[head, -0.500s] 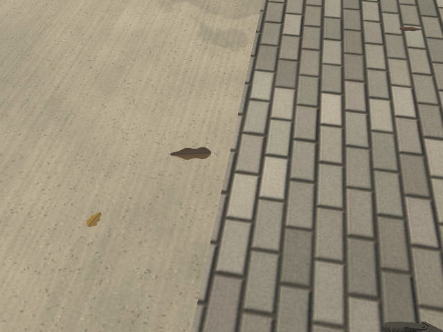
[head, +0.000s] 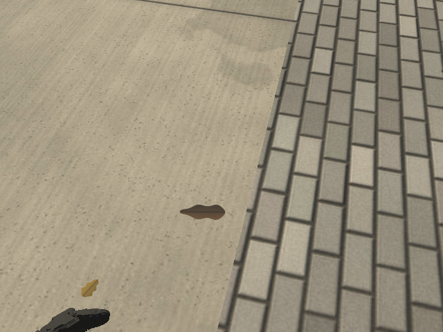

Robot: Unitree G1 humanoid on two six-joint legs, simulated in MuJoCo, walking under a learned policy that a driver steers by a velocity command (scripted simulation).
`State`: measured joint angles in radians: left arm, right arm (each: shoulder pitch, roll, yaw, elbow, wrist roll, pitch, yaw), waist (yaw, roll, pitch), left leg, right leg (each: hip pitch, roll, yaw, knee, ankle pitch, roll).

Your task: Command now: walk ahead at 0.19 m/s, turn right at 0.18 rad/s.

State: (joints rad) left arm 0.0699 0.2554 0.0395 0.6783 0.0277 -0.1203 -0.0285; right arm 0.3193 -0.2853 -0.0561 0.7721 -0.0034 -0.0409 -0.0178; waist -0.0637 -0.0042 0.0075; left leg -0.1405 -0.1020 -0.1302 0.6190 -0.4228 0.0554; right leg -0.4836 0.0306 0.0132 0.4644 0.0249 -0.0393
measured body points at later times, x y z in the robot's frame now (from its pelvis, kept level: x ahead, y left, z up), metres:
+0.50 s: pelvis +0.07 +0.03 +0.01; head +0.10 +0.04 +0.46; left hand +0.29 +0.27 -0.09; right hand +0.14 -0.28 -0.07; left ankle +0.13 +0.13 -0.72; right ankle +0.07 -0.10 -0.66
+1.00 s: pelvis +0.05 -0.02 +0.02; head +0.06 -0.05 +0.47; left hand +0.32 +0.13 -0.06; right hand +0.01 -0.32 -0.11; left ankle +0.10 +0.13 -0.66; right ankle +0.01 -0.10 -0.72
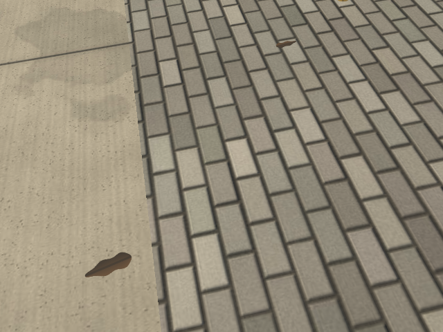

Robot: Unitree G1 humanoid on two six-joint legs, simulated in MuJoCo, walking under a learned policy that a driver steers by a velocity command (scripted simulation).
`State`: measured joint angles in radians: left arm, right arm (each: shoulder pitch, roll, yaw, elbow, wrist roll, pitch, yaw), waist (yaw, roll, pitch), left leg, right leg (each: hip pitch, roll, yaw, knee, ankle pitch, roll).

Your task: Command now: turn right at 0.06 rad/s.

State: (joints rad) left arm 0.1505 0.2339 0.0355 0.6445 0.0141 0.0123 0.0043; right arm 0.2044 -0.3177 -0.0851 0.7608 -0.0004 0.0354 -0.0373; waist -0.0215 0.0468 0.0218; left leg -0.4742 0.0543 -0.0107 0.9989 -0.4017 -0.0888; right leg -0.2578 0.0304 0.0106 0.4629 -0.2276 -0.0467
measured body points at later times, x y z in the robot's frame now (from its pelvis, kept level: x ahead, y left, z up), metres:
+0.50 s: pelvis -0.02 -0.03 -0.01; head +0.01 -0.04 +0.44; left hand +0.06 +0.28 -0.10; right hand +0.19 -0.28 -0.12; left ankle -0.03 +0.13 -0.73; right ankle +0.00 -0.12 -0.74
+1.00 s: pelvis -0.01 +0.01 +0.00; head +0.00 +0.03 +0.45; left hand -0.03 +0.31 -0.12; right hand +0.21 -0.18 -0.10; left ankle -0.09 +0.09 -0.74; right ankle +0.00 -0.12 -0.70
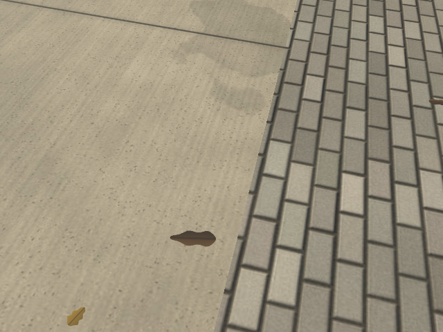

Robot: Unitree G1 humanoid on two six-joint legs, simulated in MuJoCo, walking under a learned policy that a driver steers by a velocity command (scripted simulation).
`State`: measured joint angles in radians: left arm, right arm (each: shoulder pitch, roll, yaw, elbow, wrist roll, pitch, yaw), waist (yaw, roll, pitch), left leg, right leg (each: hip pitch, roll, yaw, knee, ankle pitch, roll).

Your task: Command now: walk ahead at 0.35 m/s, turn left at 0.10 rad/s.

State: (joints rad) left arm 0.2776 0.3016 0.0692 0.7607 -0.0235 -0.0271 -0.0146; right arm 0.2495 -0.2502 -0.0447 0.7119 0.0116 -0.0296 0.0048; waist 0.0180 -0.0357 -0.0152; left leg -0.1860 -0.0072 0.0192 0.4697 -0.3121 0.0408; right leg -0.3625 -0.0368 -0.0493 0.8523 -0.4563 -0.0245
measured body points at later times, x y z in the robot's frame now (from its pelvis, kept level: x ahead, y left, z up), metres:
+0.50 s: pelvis +0.23 -0.06 -0.01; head +0.28 -0.07 +0.43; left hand +0.45 +0.17 -0.11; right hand +0.25 -0.35 -0.13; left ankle +0.10 +0.11 -0.63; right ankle +0.30 -0.15 -0.74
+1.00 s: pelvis +0.54 -0.08 -0.01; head +0.56 -0.08 +0.44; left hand +0.69 +0.16 -0.13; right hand +0.60 -0.38 -0.09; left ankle +0.63 -0.02 -0.74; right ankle +0.37 -0.16 -0.65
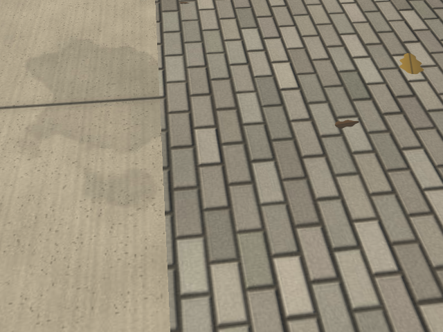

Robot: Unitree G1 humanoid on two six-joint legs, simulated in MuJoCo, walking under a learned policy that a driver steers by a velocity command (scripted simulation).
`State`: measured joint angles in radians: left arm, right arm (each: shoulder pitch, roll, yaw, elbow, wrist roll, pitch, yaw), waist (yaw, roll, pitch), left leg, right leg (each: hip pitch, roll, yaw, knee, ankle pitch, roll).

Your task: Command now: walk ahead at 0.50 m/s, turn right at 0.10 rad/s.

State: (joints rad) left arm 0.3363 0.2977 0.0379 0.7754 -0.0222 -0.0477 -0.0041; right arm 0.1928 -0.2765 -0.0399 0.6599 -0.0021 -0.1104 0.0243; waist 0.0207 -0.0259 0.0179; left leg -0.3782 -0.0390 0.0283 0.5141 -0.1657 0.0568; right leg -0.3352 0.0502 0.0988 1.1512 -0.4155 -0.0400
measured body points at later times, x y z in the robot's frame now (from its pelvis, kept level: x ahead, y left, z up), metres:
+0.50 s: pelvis +0.27 -0.05 +0.00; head +0.31 -0.06 +0.44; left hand +0.48 +0.20 -0.08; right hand +0.29 -0.33 -0.13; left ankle +0.12 +0.09 -0.66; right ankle +0.36 -0.14 -0.73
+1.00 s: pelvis +0.54 +0.01 -0.02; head +0.58 +0.03 +0.43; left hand +0.51 +0.30 -0.15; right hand +0.80 -0.18 -0.10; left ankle +0.63 +0.11 -0.73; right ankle +0.38 -0.15 -0.69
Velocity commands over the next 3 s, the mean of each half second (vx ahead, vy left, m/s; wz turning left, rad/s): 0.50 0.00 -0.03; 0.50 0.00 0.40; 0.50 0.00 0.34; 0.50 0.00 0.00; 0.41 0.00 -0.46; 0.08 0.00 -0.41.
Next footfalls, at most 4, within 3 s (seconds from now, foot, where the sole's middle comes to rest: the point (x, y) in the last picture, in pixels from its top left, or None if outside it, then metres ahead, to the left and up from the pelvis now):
0.42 right None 0.40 -0.14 -0.77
0.96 left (191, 271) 0.67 0.12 -0.77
1.46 right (225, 187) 1.01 0.02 -0.77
1.98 left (139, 150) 1.18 0.37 -0.77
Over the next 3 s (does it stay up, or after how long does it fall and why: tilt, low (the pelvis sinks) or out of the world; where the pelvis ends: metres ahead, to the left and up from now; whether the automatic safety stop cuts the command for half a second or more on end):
stays up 1.39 0.29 0.00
